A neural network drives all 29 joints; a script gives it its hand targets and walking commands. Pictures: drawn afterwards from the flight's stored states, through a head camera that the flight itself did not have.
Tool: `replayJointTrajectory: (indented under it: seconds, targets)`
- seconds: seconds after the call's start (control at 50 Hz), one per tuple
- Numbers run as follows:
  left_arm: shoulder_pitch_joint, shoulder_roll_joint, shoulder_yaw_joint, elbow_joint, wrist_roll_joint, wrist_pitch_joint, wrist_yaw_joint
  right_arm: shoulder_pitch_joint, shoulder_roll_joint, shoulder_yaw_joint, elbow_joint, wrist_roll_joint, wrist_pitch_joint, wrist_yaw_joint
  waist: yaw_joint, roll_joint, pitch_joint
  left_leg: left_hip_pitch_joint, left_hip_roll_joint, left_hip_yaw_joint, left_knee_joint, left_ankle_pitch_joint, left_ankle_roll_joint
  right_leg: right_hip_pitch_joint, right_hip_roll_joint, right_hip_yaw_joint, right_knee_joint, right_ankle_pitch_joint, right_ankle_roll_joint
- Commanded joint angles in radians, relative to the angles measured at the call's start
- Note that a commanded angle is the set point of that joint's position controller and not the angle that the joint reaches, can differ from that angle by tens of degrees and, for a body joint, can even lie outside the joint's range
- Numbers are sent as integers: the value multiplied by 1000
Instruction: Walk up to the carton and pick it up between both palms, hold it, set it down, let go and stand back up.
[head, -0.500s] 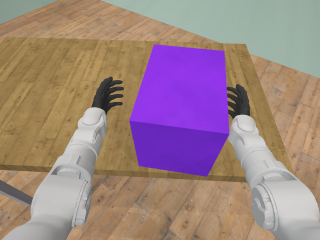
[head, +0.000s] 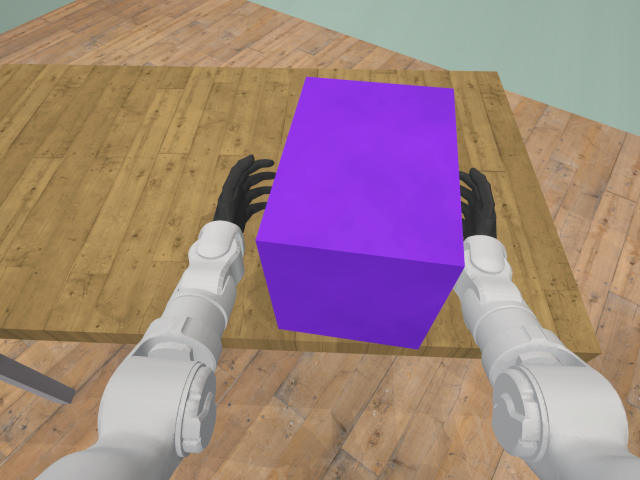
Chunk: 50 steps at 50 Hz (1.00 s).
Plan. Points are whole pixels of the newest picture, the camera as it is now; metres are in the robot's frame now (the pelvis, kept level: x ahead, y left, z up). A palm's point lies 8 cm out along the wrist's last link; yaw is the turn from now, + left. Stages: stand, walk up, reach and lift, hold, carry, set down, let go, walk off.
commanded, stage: reach and lift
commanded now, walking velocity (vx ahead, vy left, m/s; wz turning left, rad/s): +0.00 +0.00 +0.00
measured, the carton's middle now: (362, 213) +0.47 -0.02 +0.03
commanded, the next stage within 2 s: none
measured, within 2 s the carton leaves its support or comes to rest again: leaves its support in 1.56 s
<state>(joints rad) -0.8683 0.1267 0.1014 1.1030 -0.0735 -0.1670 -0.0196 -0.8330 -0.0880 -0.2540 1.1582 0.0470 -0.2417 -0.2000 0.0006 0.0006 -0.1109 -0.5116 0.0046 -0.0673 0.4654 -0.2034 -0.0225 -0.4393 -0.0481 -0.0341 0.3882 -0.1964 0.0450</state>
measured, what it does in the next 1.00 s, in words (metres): stands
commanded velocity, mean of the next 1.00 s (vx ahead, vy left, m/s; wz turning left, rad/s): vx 0.00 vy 0.00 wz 0.00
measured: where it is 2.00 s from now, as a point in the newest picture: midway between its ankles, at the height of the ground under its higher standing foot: outside the picture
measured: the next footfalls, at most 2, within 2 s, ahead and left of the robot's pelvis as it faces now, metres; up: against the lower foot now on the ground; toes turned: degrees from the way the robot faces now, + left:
none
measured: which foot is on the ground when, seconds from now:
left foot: down 0.00-1.00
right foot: down 0.00-1.00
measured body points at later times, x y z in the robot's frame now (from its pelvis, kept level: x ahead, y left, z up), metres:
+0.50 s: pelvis +0.00 +0.00 +0.00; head +0.08 +0.01 +0.44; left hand +0.44 +0.13 +0.06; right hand +0.43 -0.17 +0.05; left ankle +0.00 +0.12 -0.74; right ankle -0.02 -0.15 -0.74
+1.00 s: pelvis +0.00 +0.00 +0.00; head +0.08 +0.01 +0.44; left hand +0.44 +0.13 +0.06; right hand +0.42 -0.17 +0.05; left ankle +0.00 +0.12 -0.74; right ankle -0.02 -0.15 -0.74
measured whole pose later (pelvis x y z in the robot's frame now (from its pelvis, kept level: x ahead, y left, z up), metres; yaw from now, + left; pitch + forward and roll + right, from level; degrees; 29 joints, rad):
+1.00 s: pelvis +0.00 +0.00 +0.00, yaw +0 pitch +13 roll -1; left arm -0.87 0.01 0.39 1.11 0.19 -0.24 -0.04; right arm -0.80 0.06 -0.63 1.05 -0.36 -0.31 -0.18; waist 0.00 0.00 -0.07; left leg -0.48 0.00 -0.07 0.46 -0.20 -0.02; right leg -0.40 -0.05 -0.03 0.38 -0.20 0.05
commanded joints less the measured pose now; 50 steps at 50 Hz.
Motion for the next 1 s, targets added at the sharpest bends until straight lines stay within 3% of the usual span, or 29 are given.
replayJointTrajectory:
  seconds: [0.0, 0.06, 0.08, 0.1, 0.12, 0.18, 0.2, 0.22, 0.28, 0.3, 0.36, 0.38, 0.4, 0.42, 0.46, 0.54, 0.56, 0.6, 0.68, 0.74, 0.76, 0.82, 0.84, 0.86, 0.9, 0.92, 0.94, 0.96, 0.98]
  targets:
    - [-572, -155, 95, -89, 245, -84, -43, -456, 256, -64, -160, -230, -76, 69, -116, 7, -674, 421, -19, 126, 58, 576, -64, 227, 90, -65, -13, 522, -7]
    - [-553, -407, 170, 2, 422, -91, -105, -454, 585, -111, -131, -425, -95, 153, -85, -16, -589, 416, -26, 156, 9, 545, -51, 331, 66, -62, -10, 587, 5]
    - [-514, -480, 137, -12, 437, -113, -120, -430, 683, -109, -162, -466, -112, 177, -88, -27, -647, 433, -31, 168, 13, 587, -53, 371, 68, -69, 3, 664, 12]
    - [-501, -483, 155, 34, 444, -111, -123, -431, 664, -114, -142, -504, -113, 185, -103, -31, -597, 436, -25, 166, 6, 568, -56, 366, 68, -74, 2, 637, 15]
    - [-498, -467, 184, 55, 454, -112, -129, -422, 667, -113, -123, -539, -101, 194, -84, -57, -566, 432, -23, 176, -16, 522, -46, 387, 70, -71, -8, 617, 15]
    - [-482, -545, 117, 26, 441, -120, -120, -386, 716, -107, -129, -542, -120, 202, -101, 5, -604, 483, -12, 164, -11, 561, -66, 375, 83, -88, -8, 595, -1]
    - [-510, -532, 135, 37, 438, -118, -119, -393, 699, -109, -114, -560, -111, 206, -104, -10, -590, 488, -11, 166, -23, 543, -60, 379, 86, -89, -16, 557, 0]
    - [-477, -528, 140, 39, 445, -117, -113, -388, 704, -97, -122, -553, -117, 206, -78, -1, -601, 488, -9, 157, -11, 587, -63, 384, 87, -85, -7, 604, -3]
    - [-476, -555, 117, 37, 449, -121, -110, -391, 727, -95, -135, -553, -128, 203, -96, 11, -612, 488, -6, 154, -6, 585, -71, 366, 96, -93, -3, 604, 0]
    - [-481, -549, 96, 45, 429, -120, -111, -384, 733, -98, -116, -569, -120, 198, -99, -15, -605, 492, -3, 153, -11, 598, -59, 364, 98, -95, -11, 563, -3]
    - [-500, -546, 124, 38, 442, -117, -113, -383, 740, -90, -124, -565, -113, 197, -95, -3, -607, 440, -10, 156, -21, 538, -56, 402, 81, -84, -13, 632, -2]
    - [-484, -560, 117, 41, 442, -118, -116, -376, 744, -89, -132, -567, -114, 196, -103, -31, -602, 442, -9, 160, -20, 546, -52, 414, 87, -87, -12, 651, 1]
    - [-473, -577, 95, 19, 434, -124, -112, -379, 745, -90, -141, -561, -127, 199, -119, 2, -617, 451, -5, 150, -17, 561, -65, 392, 95, -94, 0, 629, 0]
    - [-467, -575, 94, 12, 433, -118, -105, -383, 737, -81, -157, -541, -126, 198, -96, 5, -607, 485, -3, 146, -13, 577, -63, 388, 94, -90, -17, 602, -6]
    - [-476, -591, 89, 0, 428, -115, -100, -356, 741, -97, -117, -560, -123, 198, -118, 19, -619, 511, 1, 148, 2, 618, -72, 347, 103, -100, -20, 567, -13]
    - [-474, -594, 93, 11, 437, -109, -107, -365, 760, -91, -136, -556, -113, 193, -104, 7, -587, 462, -9, 159, -21, 546, -62, 394, 94, -87, -27, 579, -11]
    - [-470, -576, 104, 25, 435, -103, -109, -367, 757, -80, -136, -559, -104, 196, -106, -24, -568, 468, -9, 161, -22, 536, -56, 396, 97, -90, -26, 573, -6]
    - [-481, -581, 86, 8, 426, -100, -111, -373, 742, -80, -151, -553, -105, 194, -120, 14, -587, 464, -8, 149, -22, 566, -62, 376, 97, -97, -12, 589, -3]
    - [-468, -586, 93, 16, 424, -114, -105, -389, 760, -85, -168, -565, -117, 190, -103, -15, -602, 431, -12, 158, -24, 532, -56, 407, 94, -87, -18, 602, -7]
    - [-478, -609, 78, 21, 424, -108, -100, -389, 767, -83, -133, -555, -119, 189, -108, 7, -603, 448, -10, 148, -17, 551, -67, 384, 95, -91, -25, 601, -6]
    - [-465, -600, 112, 47, 436, -100, -107, -387, 766, -78, -129, -558, -117, 191, -99, -20, -559, 443, -12, 153, -23, 575, -61, 389, 97, -96, -27, 603, -4]
    - [-486, -628, 82, 13, 436, -109, -107, -366, 779, -82, -132, -564, -113, 193, -123, -1, -619, 458, -6, 148, -23, 557, -65, 389, 98, -89, -32, 575, -10]
    - [-474, -609, 86, 11, 434, -105, -103, -377, 768, -80, -138, -561, -117, 193, -104, 9, -609, 439, -9, 154, -27, 550, -63, 378, 102, -94, -19, 558, -4]
    - [-473, -626, 81, 19, 429, -109, -102, -388, 779, -89, -133, -561, -123, 194, -114, 11, -599, 440, -8, 149, -21, 574, -70, 371, 106, -96, -28, 568, -18]
    - [-473, -626, 88, 22, 433, -107, -103, -402, 778, -80, -155, -566, -125, 186, -97, 4, -610, 416, -12, 154, -23, 562, -68, 385, 102, -90, -29, 582, -11]
    - [-494, -629, 56, 12, 419, -112, -101, -376, 787, -87, -116, -557, -121, 185, -133, 20, -608, 421, -12, 149, -20, 548, -68, 370, 97, -96, -28, 574, -10]
    - [-498, -616, 58, 14, 417, -115, -100, -389, 786, -65, -129, -552, -118, 189, -104, 5, -611, 417, -12, 149, -19, 548, -67, 375, 103, -101, -25, 561, -12]
    - [-489, -619, 89, 25, 424, -116, -100, -363, 768, -96, -120, -566, -117, 186, -125, -7, -591, 443, 1, 141, -24, 563, -67, 361, 101, -102, -38, 552, -7]
    - [-491, -615, 91, 36, 434, -108, -101, -380, 778, -74, -108, -546, -113, 190, -103, 14, -599, 427, -3, 144, -26, 561, -64, 371, 95, -88, -33, 569, -9]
